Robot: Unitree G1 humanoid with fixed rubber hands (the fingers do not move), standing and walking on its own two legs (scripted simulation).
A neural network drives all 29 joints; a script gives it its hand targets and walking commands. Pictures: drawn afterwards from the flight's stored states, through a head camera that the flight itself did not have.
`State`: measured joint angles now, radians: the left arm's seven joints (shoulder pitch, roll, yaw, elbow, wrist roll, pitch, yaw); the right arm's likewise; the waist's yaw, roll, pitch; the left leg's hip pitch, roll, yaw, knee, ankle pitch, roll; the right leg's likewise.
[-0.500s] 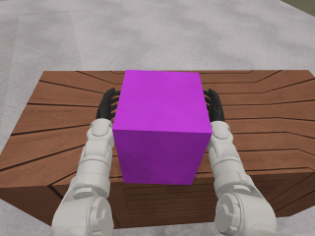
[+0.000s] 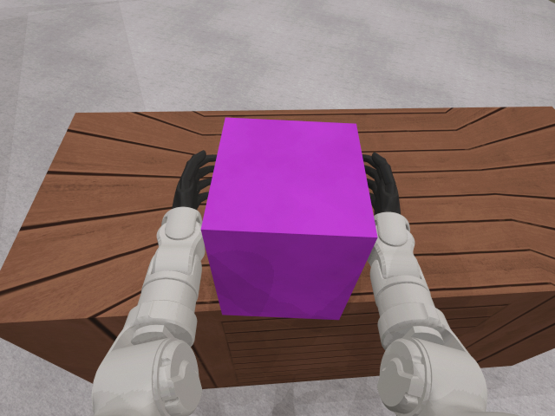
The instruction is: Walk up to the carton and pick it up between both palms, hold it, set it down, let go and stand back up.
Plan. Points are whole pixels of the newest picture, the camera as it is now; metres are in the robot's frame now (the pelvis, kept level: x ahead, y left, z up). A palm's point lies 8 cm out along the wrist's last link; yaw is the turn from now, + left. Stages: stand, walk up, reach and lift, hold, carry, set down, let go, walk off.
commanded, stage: set down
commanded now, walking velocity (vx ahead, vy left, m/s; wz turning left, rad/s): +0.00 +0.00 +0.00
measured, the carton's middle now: (285, 224) +0.41 -0.03 +0.02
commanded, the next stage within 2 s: none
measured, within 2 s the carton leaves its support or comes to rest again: neither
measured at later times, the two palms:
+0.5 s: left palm (188, 206) +0.41 +0.11 +0.07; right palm (384, 209) +0.40 -0.18 +0.07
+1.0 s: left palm (188, 208) +0.41 +0.11 +0.07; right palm (385, 210) +0.39 -0.18 +0.07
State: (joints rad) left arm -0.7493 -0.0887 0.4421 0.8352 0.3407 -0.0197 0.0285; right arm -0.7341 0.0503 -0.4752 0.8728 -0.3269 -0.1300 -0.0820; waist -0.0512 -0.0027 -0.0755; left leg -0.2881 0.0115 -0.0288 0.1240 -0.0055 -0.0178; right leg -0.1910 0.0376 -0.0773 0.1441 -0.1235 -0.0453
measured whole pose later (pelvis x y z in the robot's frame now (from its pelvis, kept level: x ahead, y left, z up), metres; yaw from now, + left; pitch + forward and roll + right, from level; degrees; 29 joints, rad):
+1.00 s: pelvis -0.01 -0.01 +0.00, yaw +0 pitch +9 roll +0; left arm -0.79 -0.12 0.58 0.78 0.43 -0.08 -0.06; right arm -0.74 0.14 -0.61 0.70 -0.48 -0.11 0.00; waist -0.05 -0.01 0.01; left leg -0.28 0.02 -0.04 0.11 0.02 -0.03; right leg -0.20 0.05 -0.09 0.16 -0.12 -0.06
